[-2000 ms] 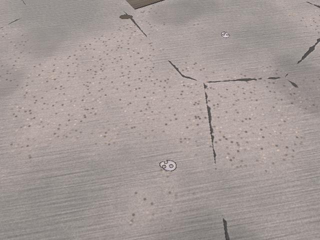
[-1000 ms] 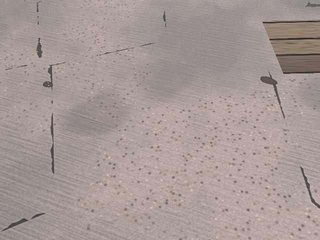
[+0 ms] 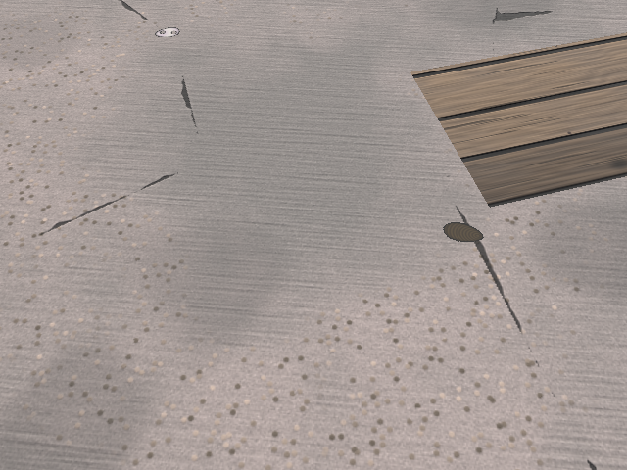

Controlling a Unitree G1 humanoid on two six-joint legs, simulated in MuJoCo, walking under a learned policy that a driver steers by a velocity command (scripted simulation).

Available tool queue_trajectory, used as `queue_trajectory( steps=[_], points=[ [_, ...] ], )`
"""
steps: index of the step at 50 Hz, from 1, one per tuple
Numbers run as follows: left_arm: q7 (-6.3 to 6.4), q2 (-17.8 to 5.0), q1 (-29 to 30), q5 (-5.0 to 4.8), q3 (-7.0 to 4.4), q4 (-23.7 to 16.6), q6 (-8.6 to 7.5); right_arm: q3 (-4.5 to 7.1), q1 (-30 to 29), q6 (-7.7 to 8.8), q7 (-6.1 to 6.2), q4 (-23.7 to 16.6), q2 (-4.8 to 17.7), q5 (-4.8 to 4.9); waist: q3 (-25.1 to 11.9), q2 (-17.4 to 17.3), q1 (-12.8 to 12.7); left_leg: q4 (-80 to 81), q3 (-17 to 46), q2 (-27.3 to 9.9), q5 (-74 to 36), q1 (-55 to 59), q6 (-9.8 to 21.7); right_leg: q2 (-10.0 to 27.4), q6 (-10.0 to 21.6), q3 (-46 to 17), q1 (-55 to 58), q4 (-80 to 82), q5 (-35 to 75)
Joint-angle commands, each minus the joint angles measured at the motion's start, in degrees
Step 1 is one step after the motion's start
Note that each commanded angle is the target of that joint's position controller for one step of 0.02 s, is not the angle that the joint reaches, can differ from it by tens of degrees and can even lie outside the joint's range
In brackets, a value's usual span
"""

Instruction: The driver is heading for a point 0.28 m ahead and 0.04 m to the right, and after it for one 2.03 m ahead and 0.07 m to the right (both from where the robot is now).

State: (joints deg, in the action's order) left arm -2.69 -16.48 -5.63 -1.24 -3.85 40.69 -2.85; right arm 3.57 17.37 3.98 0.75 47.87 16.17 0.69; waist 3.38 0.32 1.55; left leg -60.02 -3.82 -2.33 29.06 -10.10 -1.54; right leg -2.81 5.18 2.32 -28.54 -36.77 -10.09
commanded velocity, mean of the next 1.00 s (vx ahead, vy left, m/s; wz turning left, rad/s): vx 0.50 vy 0.00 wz -0.30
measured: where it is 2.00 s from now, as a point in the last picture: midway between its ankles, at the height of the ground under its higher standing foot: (366, 243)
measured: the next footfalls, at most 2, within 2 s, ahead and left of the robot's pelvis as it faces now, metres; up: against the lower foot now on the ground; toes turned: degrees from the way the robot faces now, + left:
left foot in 0.40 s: +0.42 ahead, +0.10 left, +0.00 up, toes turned -17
right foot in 0.90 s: +0.59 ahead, -0.23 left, +0.00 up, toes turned -19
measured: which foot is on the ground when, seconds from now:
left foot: up 0.00-0.38, down 0.40-0.90, up 0.92-1.00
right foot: down 0.00-0.40, up 0.42-0.88, down 0.90-1.00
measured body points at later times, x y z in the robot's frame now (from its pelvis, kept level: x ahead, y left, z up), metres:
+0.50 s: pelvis +0.29 +0.03 +0.01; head +0.31 +0.02 +0.46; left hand +0.42 +0.29 -0.11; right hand +0.40 -0.27 -0.07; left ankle +0.39 +0.11 -0.72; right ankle +0.13 -0.06 -0.64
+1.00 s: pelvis +0.52 -0.10 +0.02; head +0.54 -0.12 +0.46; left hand +0.78 +0.08 -0.06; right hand +0.46 -0.38 -0.12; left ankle +0.44 +0.08 -0.63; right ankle +0.55 -0.21 -0.72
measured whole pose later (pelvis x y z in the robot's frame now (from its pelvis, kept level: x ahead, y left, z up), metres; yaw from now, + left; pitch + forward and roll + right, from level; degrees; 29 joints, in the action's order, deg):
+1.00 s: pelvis +0.52 -0.10 +0.02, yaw -16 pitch +2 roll +1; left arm -1.1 -14.7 -6.9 0.2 -2.4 37.6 -4.6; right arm 2.7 20.7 3.8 -0.3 49.2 17.5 1.9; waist 1.2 -1.6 2.4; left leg -62.6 2.6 -1.2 24.6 -19.5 0.5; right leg 0.2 2.2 3.1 -21.9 -30.2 -9.8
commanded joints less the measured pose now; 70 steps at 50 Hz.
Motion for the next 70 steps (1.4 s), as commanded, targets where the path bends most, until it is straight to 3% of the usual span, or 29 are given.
queue_trajectory(
  steps=[1,3,5,8,11,15,18,20,21,22,23,24,26,27,29,34,41,43,44,45,46,47,48,51,56,61,66,68,70],
  points=[
    [0.98,-9.6,-14.2,0.08,-3.02,-0.6,-0.97,0.6,-5.8,4.9,-0.87,-8.8,7.3,1.43,-13.0,2.0,-7.1,-15.1,9.4,-1.3,-4.7,-37.1,2.4,17.9,14.4,-34.6,41.1,18.9,-0.7],
    [1.3,-6.5,-7.6,0.95,-1.91,-2.7,-0.99,1.45,-5.4,4.28,-0.31,-8.2,8.1,-0.95,-7.7,0.1,-2.4,-7.6,9.3,-4.0,-8.9,-28.9,1.8,14.6,12.8,-26.8,26.1,21.2,10.6],
    [1.63,-7.0,-6.5,0.95,-2.09,-3.5,-1.12,1.52,-3.8,2.93,-0.41,-8.5,7.2,-1.29,-6.4,1.1,-0.4,-2.8,8.7,-4.3,-9.2,-25.3,0.1,13.6,13.5,-24.0,19.9,22.8,16.8],
    [2.7,-9.2,-8.2,0.41,-2.71,-2.9,-1.12,0.69,-8.5,1.91,-0.24,-10.1,4.8,-1.77,-4.2,1.2,-1.3,8.2,6.6,-2.9,-18.2,-24.4,-2.1,10.4,11.6,-18.4,14.1,24.1,17.9],
    [3.31,-9.6,-10.6,-0.04,-2.91,-2.2,-0.55,-0.08,-14.9,2.14,-0.74,-11.6,3.2,-1.49,-3.6,3.2,-4.0,22.0,6.1,0.1,-30.9,-19.9,-2.4,7.0,8.3,-15.7,11.9,23.1,12.1],
    [3.54,-9.2,-14.6,-0.52,-2.87,-0.9,0.15,0.39,-19.8,2.85,-1.64,-13.3,5.0,-0.29,-3.5,4.7,-5.8,30.0,7.7,2.2,-32.7,-17.5,-1.6,8.9,6.8,-21.2,16.1,19.5,5.5],
    [3.77,-9.1,-14.2,-0.23,-2.98,-1.0,0.6,1.39,-17.5,3.67,-2.0,-13.1,7.1,-0.1,-3.9,6.7,-3.8,32.7,8.4,2.4,-26.1,-14.2,0.7,10.6,5.5,-26.3,20.3,14.3,5.3],
    [3.58,-5.8,-13.0,0.26,-1.87,-1.8,0.55,2.7,-7.8,4.25,-1.51,-11.0,9.4,-0.96,-9.6,6.0,1.4,34.9,8.7,-0.2,-26.2,0.7,4.3,6.8,2.6,-23.5,18.3,3.8,9.3],
    [3.5,-2.4,-14.2,1.41,-0.53,-2.7,0.31,3.35,0.8,4.24,-1.09,-10.2,12.4,-1.8,-17.7,-0.9,4.1,34.1,18.7,-10.1,-23.8,15.1,7.9,2.9,0.4,-18.1,11.3,-12.1,-0.6],
    [3.5,-0.4,-22.6,-0.75,0.13,-3.6,-0.27,4.43,4.9,3.44,-1.76,-7.2,16.0,-2.08,-22.0,-21.5,0.1,40.7,46.1,-20.4,-9.4,29.3,17.1,-3.7,-3.0,-12.3,-8.3,-28.9,-23.7],
    [3.67,-6.2,-21.8,-1.21,-0.72,-1.6,-0.33,3.18,3.6,3.27,-2.14,-8.1,10.2,-0.52,-17.0,-13.7,1.6,43.3,48.7,-20.1,3.0,26.7,16.1,0.4,-3.7,-14.4,-14.8,-35.5,-22.2],
    [3.57,-8.6,-15.4,-0.77,-1.36,-2.2,-0.2,2.3,1.3,2.92,-1.98,-8.3,7.1,-0.31,-10.1,-8.0,3.1,43.6,39.7,-17.5,0.9,20.4,13.9,2.0,-3.9,-13.2,-16.3,-36.8,-16.9],
    [3.47,-7.0,-9.0,0.7,-1.26,-3.9,-0.47,1.42,-2.6,2.31,-1.97,-8.2,5.5,-1.23,-3.7,-2.7,1.6,45.6,28.6,-13.1,-12.7,9.5,13.0,5.0,-4.0,-10.8,-14.3,-32.6,-11.0],
    [3.1,-6.0,-9.4,0.41,-1.17,-4.3,-0.6,1.14,-3.1,2.41,-1.8,-7.8,5.3,-1.66,-3.5,-5.3,0.0,46.5,25.7,-12.1,-17.0,6.5,13.1,6.5,-4.0,-10.4,-11.7,-30.4,-9.4],
    [2.68,-4.2,-10.0,0.24,-0.75,-4.1,-0.51,1.0,-2.8,2.65,-1.82,-6.9,4.7,-0.98,-3.9,-6.6,-0.8,48.3,21.3,-10.6,-22.2,4.5,13.8,7.4,-4.4,-8.4,-9.5,-25.6,-9.2],
    [1.98,-1.3,-2.2,0.87,0.86,-6.2,-1.08,1.95,-1.2,2.11,-1.4,-4.8,8.9,-0.03,-2.7,-4.6,0.9,51.5,13.3,-9.8,-29.1,2.6,14.1,8.3,-5.4,-4.9,-7.5,-8.2,2.1],
    [0.73,-3.1,6.5,0.07,0.5,-8.9,-1.84,2.11,4.2,0.46,-1.34,-1.1,10.6,1.2,-0.6,-5.4,2.7,48.4,11.4,-11.9,-31.3,6.7,11.4,5.5,-3.5,-3.1,-1.4,5.4,6.4],
    [0.8,-5.0,1.4,0.34,-0.59,-7.9,-2.22,2.14,3.2,-0.21,-1.05,-0.8,11.4,1.4,-2.7,-5.3,-1.5,42.5,10.9,-11.1,-39.4,6.5,9.8,3.7,-1.8,-1.9,7.8,9.6,5.5],
    [1.27,-7.4,-5.8,0.76,-1.95,-5.6,-2.21,1.66,3.3,-0.28,-0.97,-0.8,10.3,1.21,-7.3,-4.1,-4.9,33.9,8.9,-8.3,-44.4,3.8,8.3,3.2,-0.5,-1.5,19.0,10.5,5.8],
    [2.01,-11.4,-16.0,1.72,-3.28,-4.1,-2.07,0.27,2.3,-0.01,-0.97,-2.4,7.1,-0.02,-15.4,0.4,-9.5,18.0,6.3,-4.9,-34.1,-6.0,5.8,12.5,2.9,-10.7,35.0,8.7,6.5],
    [2.29,-16.0,-19.4,2.34,-4.08,-3.5,-1.41,-1.61,8.5,0.89,-0.84,-3.7,0.8,-0.16,-22.3,15.3,-7.0,-2.1,3.6,3.6,-0.8,-26.4,2.1,26.6,10.4,-34.5,50.8,13.9,-3.4],
    [2.16,-11.2,-20.2,1.78,-2.94,-3.2,-1.39,-0.33,6.9,1.45,-0.9,-2.8,6.3,1.15,-21.9,11.9,-8.8,-10.7,10.5,2.2,4.1,-32.3,2.2,26.6,11.1,-41.3,48.1,17.9,-12.0],
    [2.12,-8.6,-16.9,1.26,-1.95,-3.0,-1.6,0.65,3.1,1.59,-1.04,-4.0,9.0,2.06,-13.9,9.4,-8.1,-12.7,10.6,-0.2,-0.4,-35.7,2.6,24.9,9.1,-33.1,42.2,19.0,-11.4],
    [1.63,-4.0,-8.4,1.93,-0.57,-2.7,-2.57,1.07,0.2,0.26,-0.8,-4.1,7.2,0.81,-5.3,6.1,-3.1,-7.3,9.9,-4.9,-11.2,-29.5,2.3,18.8,6.1,-17.6,25.8,24.7,-0.3],
    [2.12,-5.1,-7.0,2.18,-1.59,0.2,-4.19,0.85,-1.6,-2.05,-0.83,-5.1,3.9,0.79,-2.0,3.1,-0.9,-0.8,11.0,-5.3,-20.0,-29.8,0.7,18.2,6.2,-5.7,21.4,29.2,12.5],
    [3.09,-7.3,-9.0,1.82,-2.21,2.4,-3.58,0.09,-9.8,-1.6,-2.48,-7.7,2.3,0.51,0.3,1.9,-3.7,14.8,6.9,-4.3,-32.7,-28.5,1.4,16.6,4.3,3.5,23.2,30.3,14.3],
    [3.37,-9.2,-13.6,0.62,-2.93,5.1,-1.72,-0.3,-17.9,-1.57,-4.1,-12.1,2.1,0.6,2.7,1.5,-6.3,22.8,2.9,-3.0,-28.6,-31.0,4.0,19.2,3.2,7.0,32.7,27.0,19.4],
    [3.6,-10.4,-13.2,0.28,-3.22,5.3,-0.85,0.25,-17.7,-1.7,-4.61,-13.3,3.2,0.61,1.1,3.0,-4.8,24.0,0.0,-0.5,-23.2,-27.4,5.9,19.5,2.0,8.7,35.2,21.8,33.9],
    [4.12,-12.2,-12.3,-0.04,-3.61,5.0,0.12,1.82,-11.2,-2.07,-4.56,-12.6,5.9,0.67,-4.1,5.2,-0.4,23.7,-3.3,4.0,-17.5,-17.2,8.5,19.0,0.7,10.1,35.7,10.1,52.5]
  ],
)
Keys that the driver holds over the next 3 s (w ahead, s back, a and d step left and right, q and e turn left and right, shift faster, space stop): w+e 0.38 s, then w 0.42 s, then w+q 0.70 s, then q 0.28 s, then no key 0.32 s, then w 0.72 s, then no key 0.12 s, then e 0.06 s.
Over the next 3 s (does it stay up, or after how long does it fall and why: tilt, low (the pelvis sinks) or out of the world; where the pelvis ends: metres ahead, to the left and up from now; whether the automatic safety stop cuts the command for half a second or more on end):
stays up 1.31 -0.04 0.00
